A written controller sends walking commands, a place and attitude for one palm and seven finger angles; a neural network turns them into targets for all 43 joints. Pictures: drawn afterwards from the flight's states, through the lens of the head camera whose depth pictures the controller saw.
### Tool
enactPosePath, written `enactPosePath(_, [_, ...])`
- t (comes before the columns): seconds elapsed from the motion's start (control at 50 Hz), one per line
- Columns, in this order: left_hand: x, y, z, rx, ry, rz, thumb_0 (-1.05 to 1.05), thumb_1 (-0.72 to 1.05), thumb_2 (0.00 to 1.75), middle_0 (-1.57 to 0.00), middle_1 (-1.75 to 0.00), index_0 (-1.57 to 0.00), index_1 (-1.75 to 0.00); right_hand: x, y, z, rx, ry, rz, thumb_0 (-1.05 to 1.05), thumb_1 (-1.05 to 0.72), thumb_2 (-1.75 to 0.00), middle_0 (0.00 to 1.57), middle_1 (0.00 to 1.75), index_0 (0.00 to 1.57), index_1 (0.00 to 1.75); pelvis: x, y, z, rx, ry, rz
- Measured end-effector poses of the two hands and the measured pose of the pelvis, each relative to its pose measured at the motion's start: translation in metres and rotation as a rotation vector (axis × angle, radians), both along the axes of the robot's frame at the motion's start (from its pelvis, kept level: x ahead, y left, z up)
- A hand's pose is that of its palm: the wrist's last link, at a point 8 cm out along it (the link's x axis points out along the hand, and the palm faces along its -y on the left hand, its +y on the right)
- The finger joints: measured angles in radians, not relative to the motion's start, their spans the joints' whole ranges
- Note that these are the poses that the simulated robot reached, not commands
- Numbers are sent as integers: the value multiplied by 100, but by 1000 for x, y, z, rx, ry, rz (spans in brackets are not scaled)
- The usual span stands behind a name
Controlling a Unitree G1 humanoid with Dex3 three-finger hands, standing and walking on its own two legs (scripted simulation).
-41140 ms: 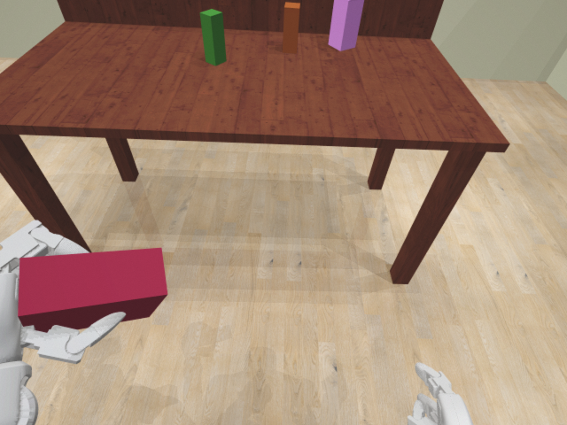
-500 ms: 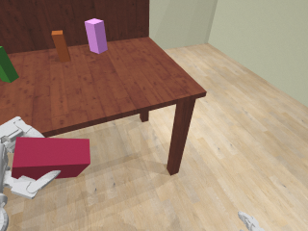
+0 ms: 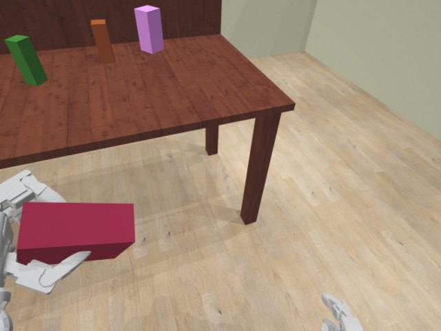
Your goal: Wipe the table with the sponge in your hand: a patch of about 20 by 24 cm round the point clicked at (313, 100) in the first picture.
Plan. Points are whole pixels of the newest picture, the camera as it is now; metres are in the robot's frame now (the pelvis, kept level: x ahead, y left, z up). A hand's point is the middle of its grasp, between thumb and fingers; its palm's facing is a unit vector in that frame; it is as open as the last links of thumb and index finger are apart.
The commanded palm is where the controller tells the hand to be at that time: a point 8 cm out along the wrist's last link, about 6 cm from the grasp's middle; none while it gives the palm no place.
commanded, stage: stop stepping back and stand still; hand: left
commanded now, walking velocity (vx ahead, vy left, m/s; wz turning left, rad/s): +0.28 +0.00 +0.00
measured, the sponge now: (93, 234) +0.22 +0.19 +0.15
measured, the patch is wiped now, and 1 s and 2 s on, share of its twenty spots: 1.00 1.00 1.00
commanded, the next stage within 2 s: stand and wait in 1.06 s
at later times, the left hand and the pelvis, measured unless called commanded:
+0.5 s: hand (70, 220) +0.20 +0.20 +0.21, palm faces +0.36 -0.86 -0.36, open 9.4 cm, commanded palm +0.16 +0.25 +0.22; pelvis -0.01 -0.03 +0.01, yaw -1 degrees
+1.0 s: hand (62, 190) +0.24 +0.22 +0.21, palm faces +0.43 -0.83 -0.36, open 9.4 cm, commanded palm +0.19 +0.25 +0.22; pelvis +0.03 -0.03 +0.03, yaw +0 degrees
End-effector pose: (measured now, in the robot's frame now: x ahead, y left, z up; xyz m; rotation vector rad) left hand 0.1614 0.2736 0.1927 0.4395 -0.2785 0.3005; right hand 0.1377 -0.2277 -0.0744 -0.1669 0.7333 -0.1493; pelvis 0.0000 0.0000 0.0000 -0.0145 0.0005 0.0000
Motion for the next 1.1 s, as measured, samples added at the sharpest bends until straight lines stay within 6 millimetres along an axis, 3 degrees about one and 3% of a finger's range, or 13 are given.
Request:
enactPosePath(0.08, [-9,0,17,34,-51,16,-1,-48,110,-81,-142,-82,-140,-10,0,17,-12,-55,6,2,-91,-90,20,30,20,30,-9,-2,10,25,-12,-15])
enactPosePath(0.14, [-5,6,39,36,-125,61,-1,-48,110,-81,-142,-82,-140,-16,-1,25,6,-56,11,2,-91,-90,20,30,20,30,-10,-7,22,11,-7,3])
enactPosePath(0.2, [1,9,47,6,-146,103,-1,-48,110,-81,-142,-82,-140,-21,-6,27,15,-44,7,2,-90,-90,20,30,20,30,-11,-12,29,-8,-2,5])
enactPosePath(0.26, [8,-2,39,-1,-103,103,-1,-48,110,-80,-142,-81,-140,-22,-17,24,17,-48,-2,2,-90,-90,20,30,20,30,-11,-21,25,-9,-4,-5])
enactPosePath(0.36, [9,-35,6,-44,-14,-1,-1,-47,110,-80,-142,-81,-141,-19,-43,9,-26,6,-14,2,-90,-90,20,30,20,30,-16,-29,13,-37,-23,6])
enactPosePath(0.48, [-3,-38,21,9,-95,-42,-1,-48,110,-81,-142,-82,-140,-12,-60,23,-112,-2,-50,2,-91,-90,20,30,20,30,-12,-29,8,-19,-19,-15])
enactPosePath(0.6, [10,-27,44,74,-151,81,-1,-48,110,-81,-142,-82,-140,6,-52,23,-43,-52,-20,2,-91,-90,20,30,20,30,0,-40,15,10,-29,-10])
enactPosePath(0.78, [29,-34,8,-65,6,44,-1,-48,110,-80,-142,-81,-140,29,-40,29,-34,-30,6,2,-91,-90,20,30,20,30,16,-33,24,-8,-2,7])
enactPosePath(0.98, [35,-15,31,14,-42,80,-1,-48,110,-81,-142,-82,-140,60,-27,44,-48,-66,36,2,-90,-90,20,30,20,30,26,-26,30,1,-2,-6])
enactPosePath(1.1, [40,-14,20,-51,-17,84,-1,-48,110,-80,-142,-81,-140,68,-21,50,-34,-102,38,2,-90,-90,20,30,20,30,25,-22,31,-3,-6,-11])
